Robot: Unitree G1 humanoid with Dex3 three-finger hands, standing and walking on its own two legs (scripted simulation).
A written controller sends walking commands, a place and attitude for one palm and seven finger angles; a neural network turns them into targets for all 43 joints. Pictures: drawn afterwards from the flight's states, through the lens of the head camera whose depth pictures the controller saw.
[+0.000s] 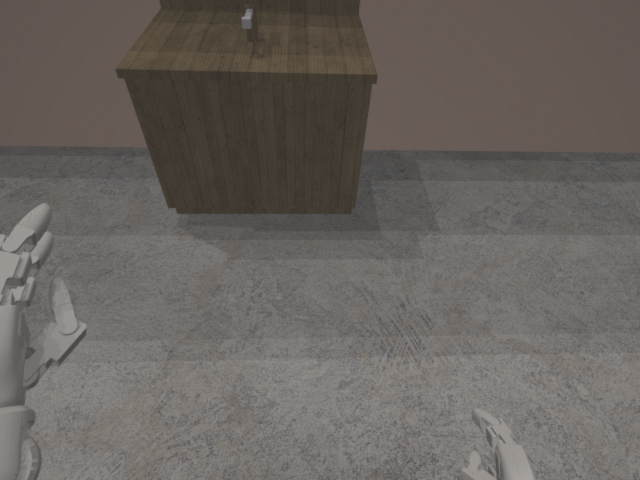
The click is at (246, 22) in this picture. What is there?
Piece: tap's lever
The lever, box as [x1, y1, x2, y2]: [241, 17, 251, 28]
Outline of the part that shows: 242,17 242,28 250,28 250,17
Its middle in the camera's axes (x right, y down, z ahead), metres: -0.24 -0.70 +1.24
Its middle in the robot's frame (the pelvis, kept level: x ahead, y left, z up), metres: +1.39 +0.33 +0.03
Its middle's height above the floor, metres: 0.81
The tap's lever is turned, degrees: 0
